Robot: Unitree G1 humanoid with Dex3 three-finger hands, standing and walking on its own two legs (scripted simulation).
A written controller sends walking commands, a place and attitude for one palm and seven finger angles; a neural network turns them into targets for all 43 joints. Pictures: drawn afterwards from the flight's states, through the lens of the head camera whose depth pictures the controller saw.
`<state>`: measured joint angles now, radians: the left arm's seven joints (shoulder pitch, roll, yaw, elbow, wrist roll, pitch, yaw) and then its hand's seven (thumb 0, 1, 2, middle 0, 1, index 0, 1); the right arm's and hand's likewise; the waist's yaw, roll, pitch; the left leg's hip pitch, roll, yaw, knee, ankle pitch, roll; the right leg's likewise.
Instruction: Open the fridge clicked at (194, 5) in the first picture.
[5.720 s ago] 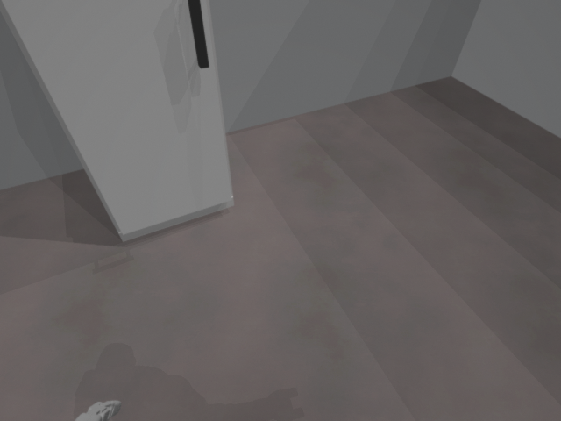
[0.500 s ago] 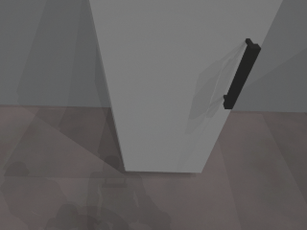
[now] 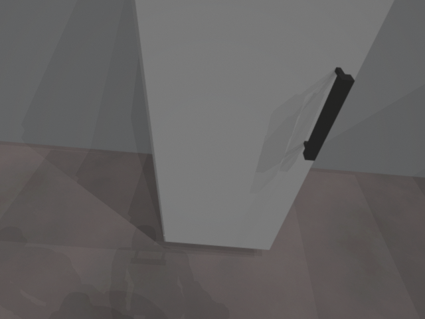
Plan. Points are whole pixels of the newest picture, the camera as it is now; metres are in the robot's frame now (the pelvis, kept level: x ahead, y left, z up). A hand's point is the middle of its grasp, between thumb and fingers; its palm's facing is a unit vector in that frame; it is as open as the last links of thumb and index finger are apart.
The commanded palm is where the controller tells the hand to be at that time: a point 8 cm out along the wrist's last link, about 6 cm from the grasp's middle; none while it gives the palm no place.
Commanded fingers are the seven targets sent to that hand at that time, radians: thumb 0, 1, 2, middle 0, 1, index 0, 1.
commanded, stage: come to a stop and stand still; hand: right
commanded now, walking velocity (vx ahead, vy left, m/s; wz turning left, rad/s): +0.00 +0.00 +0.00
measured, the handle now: (322, 117) +0.57 -0.23 +0.12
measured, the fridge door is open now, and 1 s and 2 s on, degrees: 0 0 0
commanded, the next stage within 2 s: look again from close up in 0.16 s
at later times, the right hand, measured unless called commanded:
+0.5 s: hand out of the picture +0.00 -0.16 -0.17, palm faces +0.03 +0.98 -0.18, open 7.4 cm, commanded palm none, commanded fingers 0.00 -0.90 -0.90 0.20 0.30 0.20 0.30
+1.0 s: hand out of the picture +0.02 -0.15 -0.17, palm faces +0.03 +0.98 -0.20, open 7.4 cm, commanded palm none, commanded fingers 0.00 -0.90 -0.90 0.20 0.30 0.20 0.30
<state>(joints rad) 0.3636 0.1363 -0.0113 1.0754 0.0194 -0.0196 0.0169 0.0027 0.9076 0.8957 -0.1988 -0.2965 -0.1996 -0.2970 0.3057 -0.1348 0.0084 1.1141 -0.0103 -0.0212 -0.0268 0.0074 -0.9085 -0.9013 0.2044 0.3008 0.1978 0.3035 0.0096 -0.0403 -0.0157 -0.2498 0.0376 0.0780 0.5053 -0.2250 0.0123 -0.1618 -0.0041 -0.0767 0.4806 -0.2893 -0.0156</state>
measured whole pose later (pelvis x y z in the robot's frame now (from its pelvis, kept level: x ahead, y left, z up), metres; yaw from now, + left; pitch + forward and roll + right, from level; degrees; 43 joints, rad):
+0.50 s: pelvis +0.01 +0.00 +0.00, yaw +0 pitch -1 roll -1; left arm 0.31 0.16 -0.01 1.12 0.01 -0.03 0.03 0.00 0.91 0.90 -0.20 -0.30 -0.20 -0.30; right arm 0.30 -0.13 0.01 1.13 -0.01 -0.02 -0.02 0.01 -0.91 -0.90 0.20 0.30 0.20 0.30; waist -0.01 -0.01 0.04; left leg -0.22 0.03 0.08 0.47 -0.22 0.02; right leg -0.12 0.00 -0.08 0.42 -0.27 -0.01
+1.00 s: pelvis +0.02 +0.02 +0.00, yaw +0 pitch -2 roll -1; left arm 0.28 0.15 -0.01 1.14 0.02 -0.02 0.03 0.00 0.91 0.90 -0.20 -0.30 -0.20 -0.30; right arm 0.28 -0.15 0.00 1.12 -0.01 -0.02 -0.02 0.01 -0.91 -0.90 0.20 0.30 0.20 0.30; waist -0.01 -0.01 0.04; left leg -0.20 0.01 0.09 0.46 -0.23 0.04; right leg -0.10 -0.03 -0.07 0.40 -0.27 0.02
